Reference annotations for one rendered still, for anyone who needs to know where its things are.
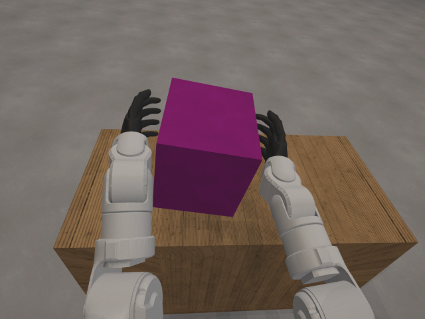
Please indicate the robot right upper arm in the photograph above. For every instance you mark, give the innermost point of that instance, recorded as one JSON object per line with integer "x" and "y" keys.
{"x": 336, "y": 300}

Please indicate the carton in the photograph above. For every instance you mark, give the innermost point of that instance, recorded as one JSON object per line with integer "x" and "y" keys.
{"x": 208, "y": 149}

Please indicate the right robot hand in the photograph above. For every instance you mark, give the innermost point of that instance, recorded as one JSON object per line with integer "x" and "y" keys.
{"x": 275, "y": 144}

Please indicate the right robot forearm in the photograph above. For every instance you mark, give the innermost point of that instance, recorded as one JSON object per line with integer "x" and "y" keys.
{"x": 310, "y": 255}

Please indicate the pedestal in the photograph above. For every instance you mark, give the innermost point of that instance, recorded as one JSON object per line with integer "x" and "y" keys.
{"x": 215, "y": 263}

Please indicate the left robot forearm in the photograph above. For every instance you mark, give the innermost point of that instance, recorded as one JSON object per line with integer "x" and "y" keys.
{"x": 127, "y": 203}

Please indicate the left robot hand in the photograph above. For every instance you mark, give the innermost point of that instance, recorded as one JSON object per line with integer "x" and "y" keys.
{"x": 132, "y": 121}

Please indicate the robot left upper arm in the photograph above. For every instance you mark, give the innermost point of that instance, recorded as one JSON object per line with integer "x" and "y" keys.
{"x": 125, "y": 295}

